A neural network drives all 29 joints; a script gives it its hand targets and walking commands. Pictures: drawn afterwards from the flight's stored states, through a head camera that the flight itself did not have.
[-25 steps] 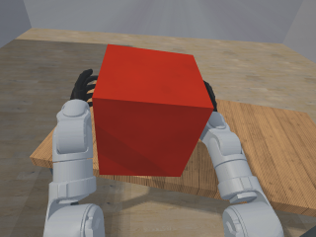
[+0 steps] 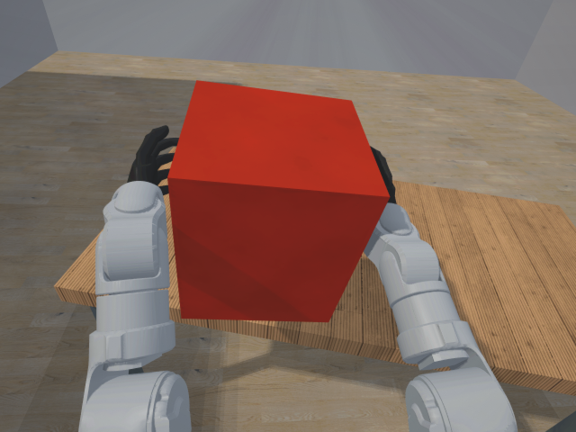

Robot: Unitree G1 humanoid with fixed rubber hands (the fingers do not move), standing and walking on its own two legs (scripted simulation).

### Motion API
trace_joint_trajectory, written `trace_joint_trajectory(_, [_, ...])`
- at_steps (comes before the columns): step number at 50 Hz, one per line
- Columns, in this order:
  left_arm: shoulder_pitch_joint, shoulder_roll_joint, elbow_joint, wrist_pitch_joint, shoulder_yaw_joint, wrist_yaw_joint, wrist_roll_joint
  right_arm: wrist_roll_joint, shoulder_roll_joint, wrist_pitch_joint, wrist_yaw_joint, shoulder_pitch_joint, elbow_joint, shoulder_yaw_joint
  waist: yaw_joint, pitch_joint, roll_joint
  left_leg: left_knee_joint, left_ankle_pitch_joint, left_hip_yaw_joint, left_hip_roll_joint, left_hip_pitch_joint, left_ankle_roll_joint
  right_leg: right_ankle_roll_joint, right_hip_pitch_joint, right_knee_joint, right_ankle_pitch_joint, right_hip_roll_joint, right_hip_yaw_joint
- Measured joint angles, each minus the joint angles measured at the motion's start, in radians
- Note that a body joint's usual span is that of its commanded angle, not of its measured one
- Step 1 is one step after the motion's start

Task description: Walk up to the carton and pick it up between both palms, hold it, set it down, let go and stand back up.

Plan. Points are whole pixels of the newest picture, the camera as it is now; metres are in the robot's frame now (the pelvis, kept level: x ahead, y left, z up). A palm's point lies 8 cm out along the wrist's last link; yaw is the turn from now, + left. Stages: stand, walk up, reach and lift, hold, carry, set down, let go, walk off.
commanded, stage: hold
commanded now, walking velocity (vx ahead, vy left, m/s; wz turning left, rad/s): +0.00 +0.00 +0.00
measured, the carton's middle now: (266, 209) +0.37 +0.01 +0.17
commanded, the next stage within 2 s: none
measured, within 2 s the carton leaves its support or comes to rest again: neither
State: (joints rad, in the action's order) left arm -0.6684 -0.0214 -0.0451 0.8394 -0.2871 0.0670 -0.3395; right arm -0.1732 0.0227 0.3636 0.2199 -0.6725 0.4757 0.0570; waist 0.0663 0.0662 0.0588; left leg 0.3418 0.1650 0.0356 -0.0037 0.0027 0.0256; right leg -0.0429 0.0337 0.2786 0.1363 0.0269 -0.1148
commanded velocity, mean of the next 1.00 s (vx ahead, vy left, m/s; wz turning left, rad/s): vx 0.00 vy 0.00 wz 0.00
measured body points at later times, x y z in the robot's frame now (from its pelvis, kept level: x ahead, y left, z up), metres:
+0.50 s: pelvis +0.00 +0.00 +0.00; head -0.05 +0.02 +0.45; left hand +0.37 +0.15 +0.22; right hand +0.37 -0.15 +0.20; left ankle +0.03 +0.10 -0.75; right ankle +0.03 -0.09 -0.75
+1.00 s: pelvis +0.00 +0.00 +0.00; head -0.06 +0.02 +0.45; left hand +0.37 +0.16 +0.22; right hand +0.37 -0.15 +0.20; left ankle +0.03 +0.10 -0.75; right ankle +0.03 -0.09 -0.75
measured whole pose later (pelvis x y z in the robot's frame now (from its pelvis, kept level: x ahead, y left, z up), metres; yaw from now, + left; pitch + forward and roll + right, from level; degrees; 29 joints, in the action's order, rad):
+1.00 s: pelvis +0.00 +0.00 +0.00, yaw +0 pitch -10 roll +0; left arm -0.68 -0.02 -0.08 0.82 -0.29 0.06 -0.33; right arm -0.15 0.01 0.36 0.21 -0.69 0.50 0.08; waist 0.07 0.05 0.06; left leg 0.33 0.15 0.03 -0.01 0.00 0.02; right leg -0.04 0.03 0.28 0.14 0.03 -0.12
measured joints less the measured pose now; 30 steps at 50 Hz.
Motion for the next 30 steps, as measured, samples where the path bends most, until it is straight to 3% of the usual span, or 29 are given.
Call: trace_joint_trajectory(30, [0.003,-0.007,-0.010,-0.014,0.006,-0.009,0.002,0.016,-0.001,-0.003,-0.012,0.007,-0.004,0.014,0.003,-0.006,-0.006,-0.008,-0.007,0.005,0.001,0.005,-0.001,-0.001,-0.003,0.005,-0.001,0.001,0.005])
